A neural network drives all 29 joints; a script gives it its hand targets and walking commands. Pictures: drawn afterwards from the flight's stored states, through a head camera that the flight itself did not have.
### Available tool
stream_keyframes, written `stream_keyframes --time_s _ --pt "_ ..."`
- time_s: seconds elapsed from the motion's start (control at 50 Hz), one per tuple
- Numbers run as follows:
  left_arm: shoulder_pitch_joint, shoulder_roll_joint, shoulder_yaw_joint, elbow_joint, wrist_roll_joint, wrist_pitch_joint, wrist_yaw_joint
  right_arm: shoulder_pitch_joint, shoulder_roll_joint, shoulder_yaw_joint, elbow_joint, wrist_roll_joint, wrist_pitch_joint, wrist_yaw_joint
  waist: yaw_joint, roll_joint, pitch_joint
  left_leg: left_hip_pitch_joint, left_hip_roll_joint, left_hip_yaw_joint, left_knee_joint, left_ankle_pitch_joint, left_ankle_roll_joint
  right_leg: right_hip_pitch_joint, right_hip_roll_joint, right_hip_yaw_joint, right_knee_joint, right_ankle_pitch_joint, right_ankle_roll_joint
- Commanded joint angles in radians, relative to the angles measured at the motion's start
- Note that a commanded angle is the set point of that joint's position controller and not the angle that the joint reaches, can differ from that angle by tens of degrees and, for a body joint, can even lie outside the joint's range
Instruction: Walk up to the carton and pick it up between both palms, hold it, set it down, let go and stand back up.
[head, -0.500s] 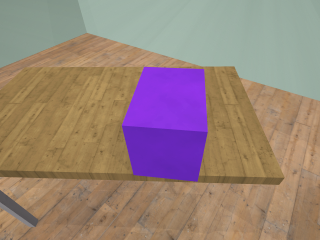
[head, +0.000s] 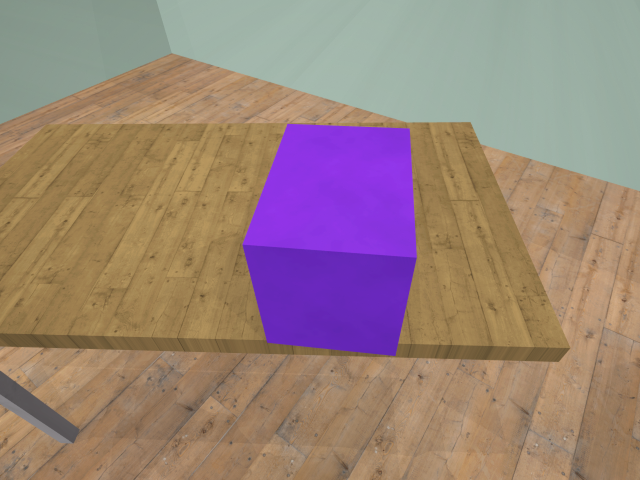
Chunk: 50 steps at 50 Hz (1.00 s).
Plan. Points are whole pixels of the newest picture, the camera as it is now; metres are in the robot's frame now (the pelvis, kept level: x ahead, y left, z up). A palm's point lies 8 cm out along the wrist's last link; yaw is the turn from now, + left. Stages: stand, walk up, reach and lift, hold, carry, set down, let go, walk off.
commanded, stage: stand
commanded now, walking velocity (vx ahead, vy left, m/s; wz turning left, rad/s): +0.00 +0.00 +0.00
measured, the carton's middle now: (339, 234) +0.48 +0.01 +0.03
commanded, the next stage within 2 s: none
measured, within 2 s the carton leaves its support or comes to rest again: neither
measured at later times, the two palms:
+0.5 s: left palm out of the picture +0.07 +0.29 -0.11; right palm out of the picture +0.06 -0.28 -0.12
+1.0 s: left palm out of the picture +0.07 +0.29 -0.11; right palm out of the picture +0.06 -0.29 -0.12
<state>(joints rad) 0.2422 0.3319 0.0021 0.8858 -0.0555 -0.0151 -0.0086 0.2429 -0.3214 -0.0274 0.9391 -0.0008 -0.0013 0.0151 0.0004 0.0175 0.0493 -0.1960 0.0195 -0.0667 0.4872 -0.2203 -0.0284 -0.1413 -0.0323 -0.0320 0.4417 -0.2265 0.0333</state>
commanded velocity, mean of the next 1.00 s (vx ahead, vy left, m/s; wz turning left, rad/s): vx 0.00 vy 0.00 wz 0.00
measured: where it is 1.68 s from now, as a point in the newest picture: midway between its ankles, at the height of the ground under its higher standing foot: outside the picture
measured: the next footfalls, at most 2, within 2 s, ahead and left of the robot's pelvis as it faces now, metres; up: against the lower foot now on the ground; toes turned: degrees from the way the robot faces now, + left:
none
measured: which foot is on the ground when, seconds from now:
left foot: down 0.00-1.00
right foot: down 0.00-1.00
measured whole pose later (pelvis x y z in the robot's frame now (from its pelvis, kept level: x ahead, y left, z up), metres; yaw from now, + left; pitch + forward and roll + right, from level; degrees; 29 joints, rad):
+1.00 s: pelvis +0.00 +0.00 +0.00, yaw +0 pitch -4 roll -1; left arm 0.24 0.33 0.00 0.89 -0.06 -0.02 -0.01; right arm 0.24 -0.32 -0.03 0.94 0.00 0.00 0.01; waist 0.00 0.02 0.08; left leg -0.19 0.02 -0.07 0.48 -0.22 -0.03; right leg -0.14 -0.03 -0.03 0.44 -0.23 0.03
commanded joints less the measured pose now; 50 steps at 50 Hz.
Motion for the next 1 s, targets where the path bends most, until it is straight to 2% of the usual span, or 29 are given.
stream_keyframes --time_s 0.0,0.06,0.08,0.1,0.16,0.18,0.24,0.28,0.32,0.34,0.36,0.42,0.44,0.48,0.5,0.52,0.58,0.6,0.62,0.64,0.66,0.68,0.7,0.74,0.76,0.82,0.88,0.94,0.98 --pt "-0.066 0.231 0.062 0.034 0.073 -0.023 0.007 -0.079 -0.262 -0.050 -0.023 -0.020 -0.023 -0.010 -0.005 0.046 0.030 -0.053 0.084 -0.057 -0.198 -0.065 0.058 -0.013 -0.073 0.082 -0.111 0.009 -0.059" --pt "-0.085 0.221 0.056 0.023 0.072 -0.025 0.007 -0.075 -0.236 -0.042 -0.020 -0.009 -0.025 -0.005 -0.013 0.083 -0.009 -0.042 0.096 -0.071 -0.189 -0.009 0.060 0.024 -0.075 0.078 -0.101 0.041 -0.062" --pt "-0.047 0.228 0.049 0.040 0.074 -0.021 0.011 -0.077 -0.220 -0.038 -0.021 -0.013 -0.025 -0.009 -0.007 0.030 0.036 -0.042 0.091 -0.076 -0.191 0.026 0.055 -0.005 -0.075 0.070 -0.115 0.032 -0.064" --pt "-0.074 0.226 0.049 0.036 0.072 -0.022 0.010 -0.085 -0.231 -0.045 -0.020 -0.013 -0.029 -0.016 -0.024 0.066 0.033 -0.039 0.092 -0.060 -0.181 0.049 0.062 0.000 -0.089 0.090 -0.119 0.083 -0.062" --pt "-0.078 0.245 0.062 0.030 0.077 -0.025 0.010 -0.074 -0.231 -0.046 -0.024 -0.014 -0.029 -0.014 -0.006 -0.011 -0.015 -0.039 0.075 -0.054 -0.183 0.036 0.060 0.049 -0.083 0.083 -0.100 0.058 -0.058" --pt "-0.080 0.237 0.058 0.038 0.081 -0.016 0.015 -0.101 -0.255 -0.050 -0.025 -0.026 -0.023 -0.018 -0.008 0.093 0.031 -0.033 0.072 -0.041 -0.172 0.059 0.057 0.012 -0.086 0.084 -0.112 0.079 -0.063" --pt "-0.091 0.221 0.055 0.021 0.070 -0.022 0.008 -0.075 -0.243 -0.042 -0.021 -0.012 -0.028 -0.020 -0.008 -0.004 -0.024 0.012 0.098 -0.073 -0.172 0.113 0.060 0.011 -0.073 0.063 -0.095 0.074 -0.064" --pt "-0.054 0.228 0.053 0.038 0.072 -0.026 0.010 -0.089 -0.245 -0.047 -0.029 -0.017 -0.021 -0.018 -0.004 0.062 -0.004 -0.012 0.100 -0.076 -0.189 0.045 0.059 0.023 -0.078 0.074 -0.103 0.073 -0.060" --pt "-0.085 0.224 0.056 0.032 0.073 -0.025 0.013 -0.088 -0.230 -0.042 -0.032 -0.013 -0.026 -0.011 -0.005 0.012 0.005 -0.013 0.094 -0.061 -0.174 0.067 0.063 -0.003 -0.080 0.068 -0.105 0.067 -0.070" --pt "-0.089 0.232 0.048 0.020 0.075 -0.027 0.013 -0.089 -0.228 -0.038 -0.027 -0.011 -0.020 -0.013 0.000 0.055 0.009 -0.020 0.095 -0.051 -0.168 0.090 0.057 -0.001 -0.089 0.089 -0.109 0.042 -0.065" --pt "-0.112 0.235 0.060 0.028 0.067 -0.025 0.012 -0.070 -0.234 -0.040 -0.022 -0.010 -0.031 -0.014 -0.029 0.053 -0.017 -0.024 0.094 -0.050 -0.169 0.073 0.060 0.017 -0.085 0.096 -0.103 0.071 -0.065" --pt "-0.093 0.224 0.059 0.022 0.076 -0.020 0.011 -0.114 -0.240 -0.039 -0.030 -0.014 -0.023 -0.011 0.006 0.029 0.012 -0.035 0.100 -0.072 -0.200 -0.009 0.060 0.007 -0.076 0.082 -0.098 0.028 -0.064" --pt "-0.060 0.207 0.056 0.028 0.073 -0.019 0.012 -0.090 -0.249 -0.048 -0.024 -0.025 -0.024 -0.016 -0.003 0.076 -0.015 -0.041 0.092 -0.070 -0.186 0.018 0.063 0.035 -0.083 0.068 -0.097 0.056 -0.066" --pt "-0.106 0.227 0.057 0.030 0.074 -0.019 0.009 -0.132 -0.219 -0.035 -0.041 -0.017 -0.030 -0.016 0.006 0.041 0.015 -0.037 0.097 -0.063 -0.192 0.034 0.063 0.000 -0.084 0.085 -0.097 0.020 -0.064" --pt "-0.070 0.219 0.051 0.018 0.071 -0.016 0.006 -0.109 -0.223 -0.036 -0.042 -0.009 -0.028 -0.015 0.011 0.070 -0.010 -0.034 0.094 -0.068 -0.184 0.004 0.053 0.007 -0.069 0.078 -0.114 0.036 -0.060" --pt "-0.091 0.223 0.050 0.034 0.080 -0.017 0.011 -0.122 -0.242 -0.044 -0.030 -0.008 -0.027 -0.017 0.001 0.014 0.019 -0.065 0.093 -0.085 -0.197 -0.038 0.057 0.022 -0.078 0.073 -0.105 0.018 -0.067" --pt "-0.084 0.208 0.041 0.026 0.070 -0.019 0.006 -0.087 -0.253 -0.048 -0.026 -0.010 -0.022 -0.017 -0.021 0.052 0.083 -0.063 0.094 -0.074 -0.192 -0.073 0.060 -0.052 -0.076 0.093 -0.135 -0.003 -0.061" --pt "-0.106 0.235 0.061 0.030 0.075 -0.020 0.011 -0.095 -0.203 -0.033 -0.030 -0.015 -0.024 -0.011 -0.016 -0.008 0.025 -0.035 0.102 -0.078 -0.207 -0.051 0.064 -0.021 -0.077 0.085 -0.118 -0.025 -0.072" --pt "-0.077 0.240 0.057 0.031 0.079 -0.020 0.007 -0.085 -0.263 -0.049 -0.016 -0.015 -0.016 -0.015 -0.003 0.075 0.044 -0.056 0.079 -0.058 -0.197 -0.072 0.054 -0.014 -0.066 0.094 -0.129 -0.018 -0.058" --pt "-0.076 0.215 0.053 0.023 0.072 -0.021 0.005 -0.083 -0.238 -0.043 -0.029 -0.019 -0.014 -0.018 -0.016 0.061 0.049 -0.076 0.084 -0.066 -0.216 -0.088 0.057 -0.009 -0.076 0.075 -0.119 -0.012 -0.063" --pt "-0.088 0.206 0.051 0.027 0.078 -0.018 0.009 -0.112 -0.250 -0.049 -0.025 -0.021 -0.018 -0.020 0.002 0.041 0.044 -0.066 0.090 -0.091 -0.214 -0.079 0.062 -0.014 -0.075 0.084 -0.099 0.016 -0.065" --pt "-0.074 0.247 0.059 0.031 0.078 -0.021 0.011 -0.080 -0.246 -0.045 -0.021 -0.018 -0.017 -0.017 -0.016 0.084 0.034 -0.058 0.083 -0.063 -0.214 -0.078 0.050 0.007 -0.073 0.084 -0.108 0.004 -0.065" --pt "-0.069 0.238 0.064 0.023 0.076 -0.022 0.009 -0.122 -0.230 -0.040 -0.028 -0.016 -0.017 -0.013 0.022 0.046 0.025 -0.035 0.097 -0.077 -0.202 -0.016 0.055 -0.022 -0.071 0.067 -0.089 0.000 -0.067" --pt "-0.085 0.208 0.055 0.024 0.071 -0.018 0.005 -0.090 -0.243 -0.042 -0.037 -0.009 -0.030 -0.017 -0.021 0.058 0.030 -0.058 0.098 -0.095 -0.211 -0.015 0.062 -0.013 -0.081 0.079 -0.097 0.019 -0.073" --pt "-0.065 0.218 0.052 0.036 0.076 -0.021 0.001 -0.106 -0.262 -0.050 -0.019 -0.015 -0.030 -0.016 0.008 0.037 -0.003 -0.025 0.098 -0.086 -0.194 -0.027 0.058 0.023 -0.066 0.066 -0.100 0.050 -0.062" --pt "-0.073 0.216 0.052 0.034 0.072 -0.011 0.008 -0.099 -0.253 -0.045 -0.031 -0.015 -0.024 -0.017 -0.010 0.064 0.037 -0.056 0.083 -0.061 -0.192 -0.019 0.058 0.002 -0.083 0.088 -0.119 0.042 -0.068" --pt "-0.095 0.212 0.051 0.016 0.073 -0.023 0.006 -0.106 -0.235 -0.043 -0.024 -0.019 -0.024 -0.019 0.002 0.014 0.018 -0.045 0.089 -0.054 -0.170 0.060 0.063 0.026 -0.079 0.082 -0.109 0.067 -0.066" --pt "-0.109 0.216 0.045 0.013 0.067 -0.023 0.006 -0.096 -0.246 -0.043 -0.031 -0.010 -0.025 -0.017 -0.012 0.056 -0.004 -0.004 0.093 -0.065 -0.172 0.042 0.063 -0.009 -0.081 0.090 -0.112 0.045 -0.062" --pt "-0.097 0.236 0.053 0.031 0.077 -0.019 0.019 -0.114 -0.231 -0.042 -0.036 -0.019 -0.021 -0.018 -0.011 0.024 -0.004 0.004 0.092 -0.066 -0.166 0.082 0.065 -0.011 -0.083 0.084 -0.109 0.041 -0.067"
